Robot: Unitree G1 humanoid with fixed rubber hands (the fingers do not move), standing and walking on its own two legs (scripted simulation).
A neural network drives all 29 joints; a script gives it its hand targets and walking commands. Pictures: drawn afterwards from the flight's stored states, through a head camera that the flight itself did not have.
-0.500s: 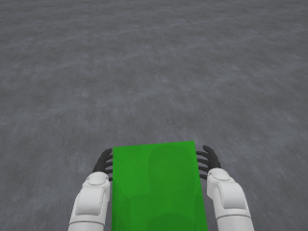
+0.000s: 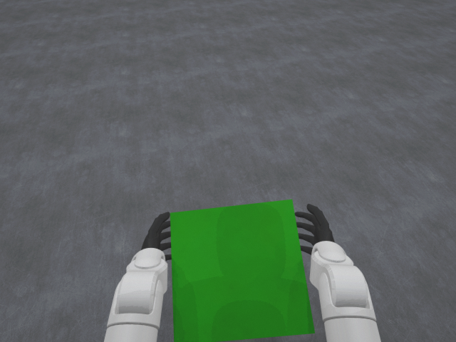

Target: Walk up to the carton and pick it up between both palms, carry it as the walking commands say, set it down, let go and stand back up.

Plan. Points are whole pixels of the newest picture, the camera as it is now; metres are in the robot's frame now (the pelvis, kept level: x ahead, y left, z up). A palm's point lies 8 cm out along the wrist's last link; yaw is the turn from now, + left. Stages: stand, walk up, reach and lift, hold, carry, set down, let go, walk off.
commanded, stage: carry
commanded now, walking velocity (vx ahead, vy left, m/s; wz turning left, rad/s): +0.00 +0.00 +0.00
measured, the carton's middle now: (240, 265) +0.30 -0.01 -0.07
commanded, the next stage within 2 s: hold in 1.80 s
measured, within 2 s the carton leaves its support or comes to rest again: neither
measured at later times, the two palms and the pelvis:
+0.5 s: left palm (152, 249) +0.29 +0.15 +0.02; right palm (316, 243) +0.30 -0.14 +0.03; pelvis +0.01 +0.02 -0.01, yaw -1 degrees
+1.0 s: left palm (126, 284) +0.22 +0.18 +0.03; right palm (312, 285) +0.22 -0.12 +0.03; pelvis -0.05 +0.04 -0.01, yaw -1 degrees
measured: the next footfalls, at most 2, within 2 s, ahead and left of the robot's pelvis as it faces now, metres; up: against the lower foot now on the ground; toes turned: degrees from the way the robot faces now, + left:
right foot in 0.22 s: -0.01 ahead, -0.08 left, +0.00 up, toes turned +4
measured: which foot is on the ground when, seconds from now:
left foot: down 0.00-1.00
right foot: down 0.00-0.12, up 0.14-0.20, down 0.22-1.00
